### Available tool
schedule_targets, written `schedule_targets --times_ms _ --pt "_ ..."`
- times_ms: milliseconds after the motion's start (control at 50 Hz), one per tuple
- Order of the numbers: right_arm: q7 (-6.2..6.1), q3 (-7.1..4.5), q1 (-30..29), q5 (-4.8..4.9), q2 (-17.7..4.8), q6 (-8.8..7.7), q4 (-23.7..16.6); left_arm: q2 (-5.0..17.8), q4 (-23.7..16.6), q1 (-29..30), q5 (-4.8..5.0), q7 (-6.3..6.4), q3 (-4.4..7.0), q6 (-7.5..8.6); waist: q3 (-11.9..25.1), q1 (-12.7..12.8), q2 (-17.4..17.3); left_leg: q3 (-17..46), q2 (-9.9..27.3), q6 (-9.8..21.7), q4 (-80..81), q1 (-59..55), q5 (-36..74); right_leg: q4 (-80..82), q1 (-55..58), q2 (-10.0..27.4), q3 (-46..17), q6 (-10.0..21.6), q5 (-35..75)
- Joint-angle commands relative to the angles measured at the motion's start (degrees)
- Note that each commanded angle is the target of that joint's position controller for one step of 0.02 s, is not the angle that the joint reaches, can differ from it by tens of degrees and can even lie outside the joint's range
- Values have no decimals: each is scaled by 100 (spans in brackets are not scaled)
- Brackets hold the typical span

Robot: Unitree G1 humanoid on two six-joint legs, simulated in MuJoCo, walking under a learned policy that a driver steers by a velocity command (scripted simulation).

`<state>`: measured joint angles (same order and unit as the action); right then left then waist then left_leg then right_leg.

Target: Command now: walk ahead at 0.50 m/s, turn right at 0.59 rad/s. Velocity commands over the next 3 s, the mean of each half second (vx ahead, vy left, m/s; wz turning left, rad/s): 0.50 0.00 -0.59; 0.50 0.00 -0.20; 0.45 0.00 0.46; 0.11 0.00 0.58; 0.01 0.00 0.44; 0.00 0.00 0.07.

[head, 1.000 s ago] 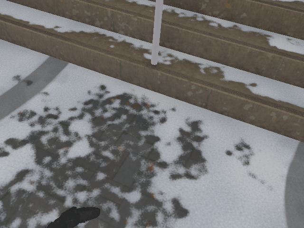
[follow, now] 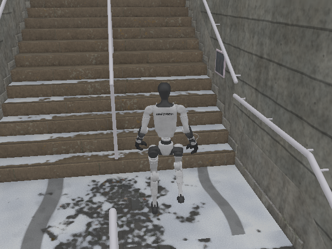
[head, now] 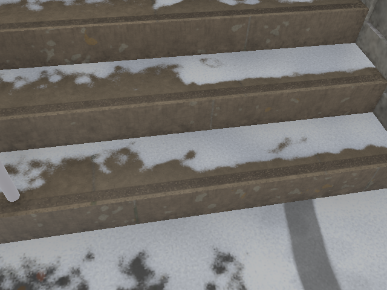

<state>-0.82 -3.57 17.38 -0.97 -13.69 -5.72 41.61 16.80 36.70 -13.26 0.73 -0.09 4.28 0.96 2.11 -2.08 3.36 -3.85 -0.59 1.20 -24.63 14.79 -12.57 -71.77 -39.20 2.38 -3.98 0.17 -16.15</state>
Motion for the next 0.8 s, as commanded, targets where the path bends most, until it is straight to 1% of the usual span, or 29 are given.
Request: schedule_targets --times_ms 20,80,120,180,220,260,280,300,320,340,360,380,400,420,440,460,500,540,560,600,620,660,680,700,720,740,760,780,800 --pt "-7 -195 -261 -7 -753 -101 -160 57 -415 165 -13 10 4 40 -176 184 -822 1073 1574 986 1326 -406 1365 483 -650 319 -244 -85 512" --pt "-41 -237 -205 8 -901 -61 6 11 -443 596 0 -73 -17 73 -144 46 -794 523 1525 853 1293 -715 1598 1479 -558 350 -89 -50 1238" --pt "-56 -254 -71 54 -985 -28 125 -42 -532 1028 15 -149 -39 101 -229 -130 -775 271 1529 765 1289 -883 1505 2167 -417 323 100 10 1534" --pt "-55 -306 103 145 -1148 30 254 -42 -691 1450 59 -246 -34 113 -362 -264 -820 93 1670 658 1244 -1283 1382 2823 -264 270 342 137 1348" --pt "-40 -343 128 205 -1233 84 318 11 -774 1524 58 -298 -5 104 -429 -237 -878 -61 1776 570 1050 -1544 1825 3112 -80 163 543 304 892" --pt "-56 -399 21 235 -1393 131 326 171 -743 1204 5 -316 100 91 -232 35 -1017 -386 1719 431 326 -1600 3656 3407 719 -206 927 554 360" --pt "-71 -412 -45 270 -1436 159 330 317 -568 578 -12 -309 209 94 82 412 -972 -637 1548 316 -545 -1493 4526 3836 1630 -519 1147 723 574" --pt "-98 -356 52 235 -1273 154 307 685 -271 -455 -15 -244 408 82 618 851 -765 -796 1292 144 -1892 -745 4437 4014 3255 -710 1016 952 895" --pt "-74 -160 105 -68 -714 98 75 1288 -156 -1198 27 -123 551 62 1058 917 512 -791 854 -143 -3991 1185 643 3995 4966 689 -1062 1413 1690" --pt "0 -11 322 -10 -492 -125 -249 1589 -318 -1091 53 -149 525 169 2084 590 1504 397 -143 -330 -5566 3028 -2143 5211 6329 1746 -4308 2611 218" --pt "69 -135 -310 226 -984 -303 -293 1118 -308 -1178 -1 -141 413 210 1805 949 658 961 194 -215 -5873 3721 -1596 5496 6162 1594 -3939 2267 -126" --pt "72 -100 -626 278 -946 -368 -383 857 -280 -886 2 -110 332 249 1170 841 476 875 426 -94 -5564 3803 -1030 5433 5436 1401 -3118 2009 223" --pt "20 -85 -640 134 -878 -358 -314 700 -356 -439 16 -108 262 263 752 538 -192 882 676 -107 -5094 3374 -608 5437 4453 1170 -2489 1795 825" --pt "-18 -139 -620 1 -942 -306 -299 522 -401 -93 9 -106 198 263 513 299 -221 872 803 -166 -4623 2897 -442 5535 3681 968 -2029 1692 1422" --pt "-5 -162 -545 -20 -935 -227 -311 464 -440 87 -44 -94 164 271 381 122 -83 877 852 -214 -4414 2550 -366 5686 3194 841 -1826 1671 1697" --pt "-1 -159 -508 -30 -872 -162 -309 456 -408 144 -50 -81 165 294 325 51 -43 824 820 -281 -4208 2412 -331 5763 2940 766 -1706 1694 1960" --pt "-7 -118 -634 -46 -735 -85 -353 567 -292 70 -15 10 190 308 189 -4 -136 727 712 -428 -3633 2315 -118 5802 2543 627 -1383 1670 2334" --pt "8 -46 -1050 -58 -580 -69 -455 694 -173 -91 17 82 229 295 71 117 -113 669 562 -523 -2737 2238 539 5789 2378 455 -1139 1547 2290" --pt "21 -11 -1279 -96 -516 -77 -465 740 -171 -90 -2 64 242 263 17 203 -36 598 446 -507 -2276 2026 904 5730 2229 303 -962 1438 2276" --pt "76 40 -1659 -25 -436 -96 -506 699 -76 -249 25 58 234 247 30 402 150 519 277 -491 -1468 1646 1484 5651 2212 213 -831 1304 1977" --pt "105 45 -1816 19 -467 -106 -533 688 -10 -407 30 43 226 256 40 512 173 522 234 -476 -1231 1535 1662 5622 2311 273 -900 1281 1790" --pt "151 20 -2000 69 -590 -143 -605 659 97 -603 36 26 213 269 -4 605 212 608 222 -365 -886 1510 1631 5430 2683 495 -1181 1253 1682" --pt "179 28 -1936 30 -602 -156 -579 642 127 -678 3 39 198 250 92 594 229 585 158 -288 -808 1309 1475 5276 2907 666 -1388 1235 1637" --pt "194 -12 -1890 31 -687 -170 -588 652 134 -654 -8 47 200 244 58 538 274 580 132 -197 -676 1232 1228 5126 3062 705 -1490 1179 1735" --pt "192 -36 -1761 64 -723 -182 -587 656 129 -597 15 64 201 240 57 420 347 495 59 -84 -471 1026 1004 4907 3196 715 -1548 1122 2061" --pt "178 -116 -1352 -29 -853 -193 -479 590 101 -543 0 50 170 257 205 193 366 354 -106 51 -267 468 938 4453 3248 516 -1455 987 2926" --pt "162 -193 -705 -104 -1004 -222 -367 471 34 -395 -7 36 121 284 560 -166 356 485 103 267 -214 -454 1172 3552 3031 208 -1221 794 3472" --pt "118 -257 122 -123 -1342 -230 -319 219 -139 -415 -118 75 18 326 1352 -385 -421 1683 1187 777 -386 -1859 1872 1914 2192 -156 -822 525 1842" --pt "162 -352 560 -104 -1627 -198 -47 -44 -89 -1255 42 81 -68 419 1665 -66 -2221 4211 2253 1856 226 -3311 1147 106 147 -903 -363 124 -1520"
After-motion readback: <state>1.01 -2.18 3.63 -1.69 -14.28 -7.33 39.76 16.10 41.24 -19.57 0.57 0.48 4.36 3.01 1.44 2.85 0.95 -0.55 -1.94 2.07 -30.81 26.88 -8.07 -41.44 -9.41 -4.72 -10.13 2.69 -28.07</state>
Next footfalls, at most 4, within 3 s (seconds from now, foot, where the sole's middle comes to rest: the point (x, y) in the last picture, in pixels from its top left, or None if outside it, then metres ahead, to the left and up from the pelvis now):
0.30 right None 0.29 -0.18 -0.78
0.76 left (209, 267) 0.60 -0.08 -0.78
1.20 right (276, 249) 0.66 -0.33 -0.78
1.64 left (204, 167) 0.92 -0.06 -0.61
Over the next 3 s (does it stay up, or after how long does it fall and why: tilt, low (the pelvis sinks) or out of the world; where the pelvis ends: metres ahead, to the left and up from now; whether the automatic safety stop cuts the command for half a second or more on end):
stays up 0.93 -0.17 0.17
